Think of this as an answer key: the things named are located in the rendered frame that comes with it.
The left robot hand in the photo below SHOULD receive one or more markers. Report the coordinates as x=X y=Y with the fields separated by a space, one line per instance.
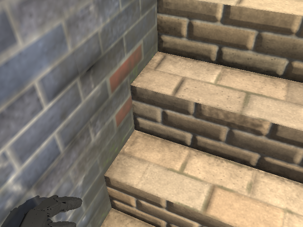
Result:
x=48 y=208

